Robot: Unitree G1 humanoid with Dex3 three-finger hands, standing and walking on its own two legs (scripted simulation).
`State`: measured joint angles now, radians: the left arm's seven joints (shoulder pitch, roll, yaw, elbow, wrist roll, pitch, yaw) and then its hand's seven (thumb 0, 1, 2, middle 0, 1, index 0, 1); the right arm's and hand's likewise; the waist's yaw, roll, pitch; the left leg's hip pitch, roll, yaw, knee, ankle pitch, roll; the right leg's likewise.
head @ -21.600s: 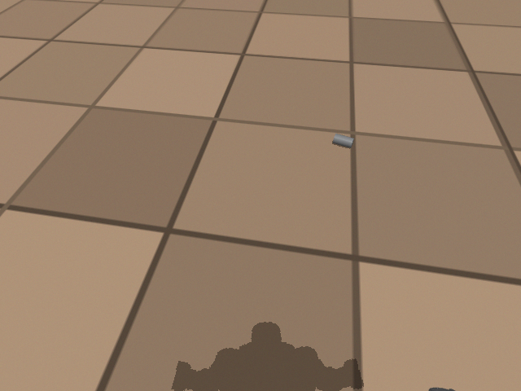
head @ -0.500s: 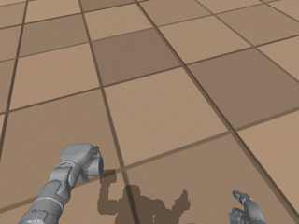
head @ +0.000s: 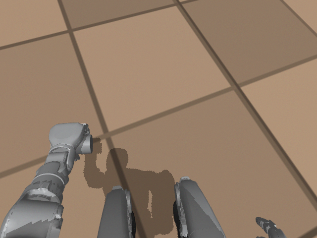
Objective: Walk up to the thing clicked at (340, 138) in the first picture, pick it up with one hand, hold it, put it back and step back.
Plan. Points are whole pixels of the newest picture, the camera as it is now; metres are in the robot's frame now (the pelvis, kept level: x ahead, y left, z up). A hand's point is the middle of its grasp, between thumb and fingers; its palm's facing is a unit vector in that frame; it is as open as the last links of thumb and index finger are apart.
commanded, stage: crouch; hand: left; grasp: from above
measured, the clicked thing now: (73, 144) +0.39 +0.23 -0.15
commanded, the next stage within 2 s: lower in 1.26 s
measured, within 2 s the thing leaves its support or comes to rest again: neither
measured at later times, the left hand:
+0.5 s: hand (89, 155) +0.40 +0.23 -0.33, palm faces -0.46 +0.00 -0.89, open 8.7 cm
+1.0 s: hand (93, 157) +0.41 +0.24 -0.41, palm faces -0.48 -0.02 -0.88, open 8.7 cm
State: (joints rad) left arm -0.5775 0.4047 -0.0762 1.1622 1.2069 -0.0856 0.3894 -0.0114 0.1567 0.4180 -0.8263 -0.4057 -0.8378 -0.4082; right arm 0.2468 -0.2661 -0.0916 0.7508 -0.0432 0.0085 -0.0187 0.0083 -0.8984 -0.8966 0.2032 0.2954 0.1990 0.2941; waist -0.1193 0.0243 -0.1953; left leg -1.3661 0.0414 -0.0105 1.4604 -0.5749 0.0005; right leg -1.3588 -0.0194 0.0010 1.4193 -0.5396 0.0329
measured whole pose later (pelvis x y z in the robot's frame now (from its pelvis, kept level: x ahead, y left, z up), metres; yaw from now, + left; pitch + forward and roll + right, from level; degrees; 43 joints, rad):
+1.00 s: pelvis -0.04 +0.00 -0.24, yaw -3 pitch +36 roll -5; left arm -0.88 0.61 0.08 1.39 1.28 -0.20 0.41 -0.01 0.15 0.40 -0.84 -0.39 -0.85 -0.39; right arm 0.17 -0.26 -0.02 0.77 -0.14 -0.08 0.13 0.00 -0.91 -0.90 0.20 0.30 0.20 0.29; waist -0.21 0.00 -0.10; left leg -2.20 0.02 -0.09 2.26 -0.70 -0.01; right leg -2.16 -0.01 -0.03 2.19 -0.66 0.04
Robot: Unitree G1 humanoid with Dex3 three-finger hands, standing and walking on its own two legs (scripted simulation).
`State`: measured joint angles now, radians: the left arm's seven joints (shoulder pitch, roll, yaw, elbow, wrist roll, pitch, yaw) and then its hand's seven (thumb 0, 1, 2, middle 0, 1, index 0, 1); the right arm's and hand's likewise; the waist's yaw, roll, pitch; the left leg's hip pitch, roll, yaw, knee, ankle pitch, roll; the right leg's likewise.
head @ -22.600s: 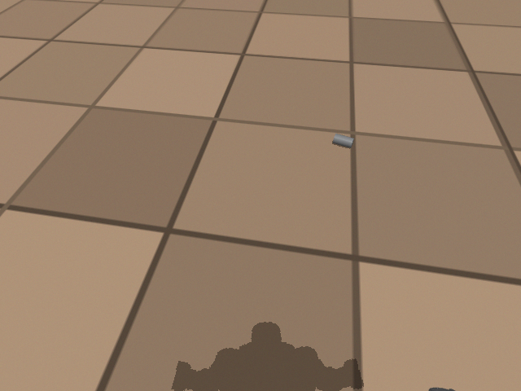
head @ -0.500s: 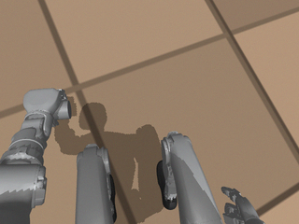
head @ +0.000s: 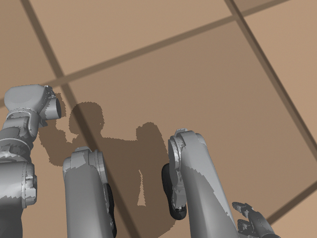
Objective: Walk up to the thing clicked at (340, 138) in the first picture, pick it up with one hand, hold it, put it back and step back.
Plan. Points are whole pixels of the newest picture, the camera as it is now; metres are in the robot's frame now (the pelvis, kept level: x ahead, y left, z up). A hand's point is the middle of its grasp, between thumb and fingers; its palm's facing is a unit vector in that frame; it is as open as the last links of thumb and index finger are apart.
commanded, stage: crouch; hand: left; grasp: from above
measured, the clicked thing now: (37, 110) +0.45 +0.27 -0.20
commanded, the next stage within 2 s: lower in 0.26 s
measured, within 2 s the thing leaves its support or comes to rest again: neither
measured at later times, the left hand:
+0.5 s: hand (41, 113) +0.44 +0.26 -0.21, palm faces -0.49 -0.04 -0.87, open 8.6 cm
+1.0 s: hand (49, 115) +0.45 +0.26 -0.27, palm faces -0.48 -0.06 -0.88, open 8.6 cm
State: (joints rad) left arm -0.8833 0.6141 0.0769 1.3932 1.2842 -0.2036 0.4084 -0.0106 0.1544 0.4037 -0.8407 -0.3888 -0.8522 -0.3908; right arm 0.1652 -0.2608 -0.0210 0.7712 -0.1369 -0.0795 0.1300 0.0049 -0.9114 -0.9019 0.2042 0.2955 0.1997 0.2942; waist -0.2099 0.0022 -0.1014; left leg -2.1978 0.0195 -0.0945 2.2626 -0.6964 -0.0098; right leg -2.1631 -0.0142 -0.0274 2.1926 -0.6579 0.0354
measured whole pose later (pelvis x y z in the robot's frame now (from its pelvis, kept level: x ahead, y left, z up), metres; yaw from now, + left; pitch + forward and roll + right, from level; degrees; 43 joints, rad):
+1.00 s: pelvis +0.00 +0.00 -0.07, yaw -3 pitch +32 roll -8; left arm -0.95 0.75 0.13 1.60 1.33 -0.24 0.53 -0.01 0.19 0.33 -0.88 -0.27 -0.89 -0.28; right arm 0.13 -0.28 0.08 0.78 -0.22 -0.13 0.19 0.00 -0.90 -0.90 0.20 0.30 0.20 0.29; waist -0.29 -0.04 0.01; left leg -2.36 0.01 -0.16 2.50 -0.72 -0.02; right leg -2.30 0.00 -0.06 2.39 -0.66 0.05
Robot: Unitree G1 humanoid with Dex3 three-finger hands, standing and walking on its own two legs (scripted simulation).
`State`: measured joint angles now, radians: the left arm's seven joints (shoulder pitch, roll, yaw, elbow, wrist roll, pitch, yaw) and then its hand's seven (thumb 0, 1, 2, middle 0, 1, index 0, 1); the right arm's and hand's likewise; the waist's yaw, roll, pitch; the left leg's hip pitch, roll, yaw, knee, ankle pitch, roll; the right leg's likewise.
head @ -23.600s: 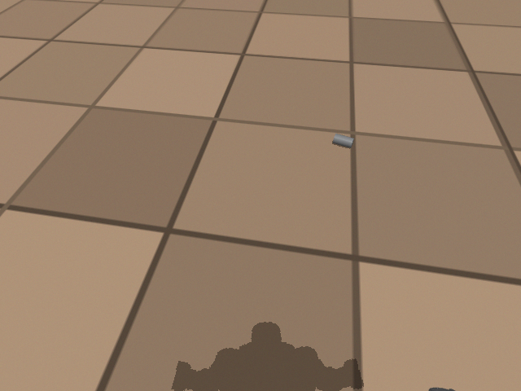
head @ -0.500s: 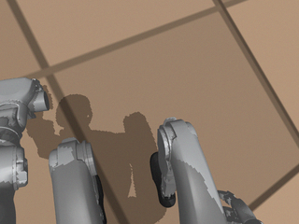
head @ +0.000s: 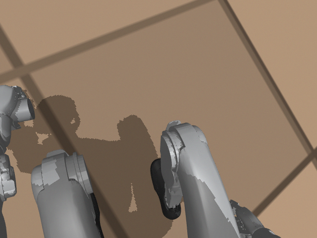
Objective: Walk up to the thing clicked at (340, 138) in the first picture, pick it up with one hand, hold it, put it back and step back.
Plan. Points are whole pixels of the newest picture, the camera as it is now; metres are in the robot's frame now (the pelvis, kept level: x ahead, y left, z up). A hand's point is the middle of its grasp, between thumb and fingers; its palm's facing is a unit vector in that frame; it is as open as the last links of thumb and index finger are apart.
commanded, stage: rest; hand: left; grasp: from above
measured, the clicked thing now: (7, 113) +0.44 +0.29 -0.23
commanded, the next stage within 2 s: open in 1.12 s
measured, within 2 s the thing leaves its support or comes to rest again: rests again in 1.30 s
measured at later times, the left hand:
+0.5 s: hand (13, 115) +0.44 +0.28 -0.24, palm faces -0.46 -0.12 -0.88, open 8.5 cm
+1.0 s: hand (16, 116) +0.44 +0.28 -0.25, palm faces -0.46 -0.11 -0.88, open 8.5 cm
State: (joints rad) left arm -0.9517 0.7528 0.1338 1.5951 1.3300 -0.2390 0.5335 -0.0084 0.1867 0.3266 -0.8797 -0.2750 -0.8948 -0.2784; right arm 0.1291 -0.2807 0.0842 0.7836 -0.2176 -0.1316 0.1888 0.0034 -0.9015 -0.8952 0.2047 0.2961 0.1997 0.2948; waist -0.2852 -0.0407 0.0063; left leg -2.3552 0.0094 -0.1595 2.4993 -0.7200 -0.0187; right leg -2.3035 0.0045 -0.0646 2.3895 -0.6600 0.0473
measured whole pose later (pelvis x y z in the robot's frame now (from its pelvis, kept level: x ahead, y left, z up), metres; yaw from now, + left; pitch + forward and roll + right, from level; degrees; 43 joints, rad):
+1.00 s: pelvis +0.00 +0.01 -0.02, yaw -4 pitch +27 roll -12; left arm -0.97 0.90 0.16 1.75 1.36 -0.27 0.67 -0.01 0.22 0.22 -0.92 -0.20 -0.94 -0.20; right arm 0.08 -0.33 0.21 0.76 -0.31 -0.24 0.29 0.00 -0.90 -0.90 0.20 0.30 0.20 0.30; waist -0.36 -0.11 0.11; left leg -2.35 0.01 -0.23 2.60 -0.74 -0.01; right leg -2.27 0.03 -0.12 2.42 -0.65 0.07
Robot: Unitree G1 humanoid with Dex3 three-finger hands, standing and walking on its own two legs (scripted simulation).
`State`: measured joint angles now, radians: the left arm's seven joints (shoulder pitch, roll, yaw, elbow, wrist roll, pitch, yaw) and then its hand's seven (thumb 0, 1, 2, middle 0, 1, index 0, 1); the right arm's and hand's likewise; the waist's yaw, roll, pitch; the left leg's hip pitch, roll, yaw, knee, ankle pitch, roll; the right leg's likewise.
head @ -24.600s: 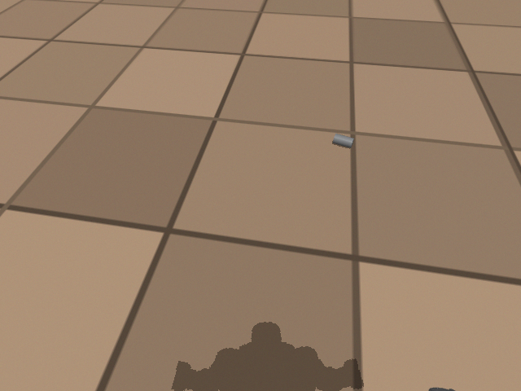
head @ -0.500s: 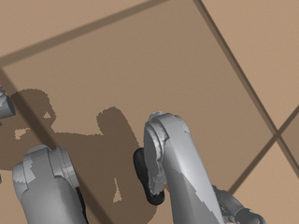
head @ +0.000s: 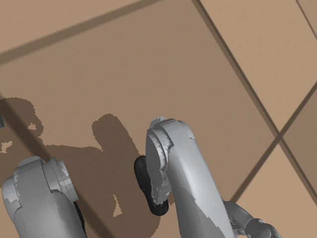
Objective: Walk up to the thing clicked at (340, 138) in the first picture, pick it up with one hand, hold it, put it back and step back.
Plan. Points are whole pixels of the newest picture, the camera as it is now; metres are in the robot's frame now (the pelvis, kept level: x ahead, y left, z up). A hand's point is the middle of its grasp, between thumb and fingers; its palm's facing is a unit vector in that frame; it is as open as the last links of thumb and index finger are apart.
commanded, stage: rest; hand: left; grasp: from above
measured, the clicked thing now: out of the picture +0.43 +0.31 -0.26
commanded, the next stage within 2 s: open in 0.12 s
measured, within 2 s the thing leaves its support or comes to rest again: rests again in 0.30 s
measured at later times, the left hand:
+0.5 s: hand out of the picture +0.42 +0.31 -0.24, palm faces -0.44 -0.14 -0.89, open 9.4 cm
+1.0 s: hand out of the picture +0.42 +0.31 -0.24, palm faces -0.45 -0.15 -0.88, open 13.2 cm
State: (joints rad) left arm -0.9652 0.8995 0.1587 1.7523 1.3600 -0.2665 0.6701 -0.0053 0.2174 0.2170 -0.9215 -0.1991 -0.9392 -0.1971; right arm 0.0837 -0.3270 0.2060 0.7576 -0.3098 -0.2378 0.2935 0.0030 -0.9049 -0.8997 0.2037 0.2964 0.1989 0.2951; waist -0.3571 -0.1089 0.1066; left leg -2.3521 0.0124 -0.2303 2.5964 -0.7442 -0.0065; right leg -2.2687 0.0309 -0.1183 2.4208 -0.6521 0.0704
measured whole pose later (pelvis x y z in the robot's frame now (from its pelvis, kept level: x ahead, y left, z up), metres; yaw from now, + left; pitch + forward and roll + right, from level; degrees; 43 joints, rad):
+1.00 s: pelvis +0.00 +0.00 +0.00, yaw -1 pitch +26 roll -14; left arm -0.98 0.95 0.14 1.76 1.33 -0.28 0.66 0.00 -0.34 0.87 -0.26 -0.80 -0.24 -0.81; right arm 0.07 -0.34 0.26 0.73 -0.31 -0.27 0.31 0.00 -0.90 -0.90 0.20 0.30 0.20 0.30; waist -0.36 -0.13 0.14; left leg -2.34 0.01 -0.26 2.59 -0.74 -0.01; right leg -2.24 0.04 -0.14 2.40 -0.64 0.07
